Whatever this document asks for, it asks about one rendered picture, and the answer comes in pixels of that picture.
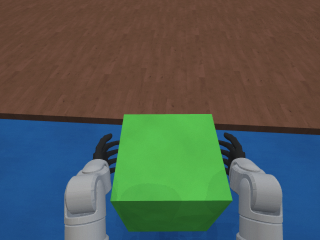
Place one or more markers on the carton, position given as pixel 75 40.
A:
pixel 169 174

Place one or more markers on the left robot hand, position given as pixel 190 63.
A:
pixel 102 153

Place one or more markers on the robot right forearm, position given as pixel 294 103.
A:
pixel 260 205

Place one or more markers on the robot left forearm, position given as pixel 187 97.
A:
pixel 85 202

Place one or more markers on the right robot hand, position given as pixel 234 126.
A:
pixel 235 150

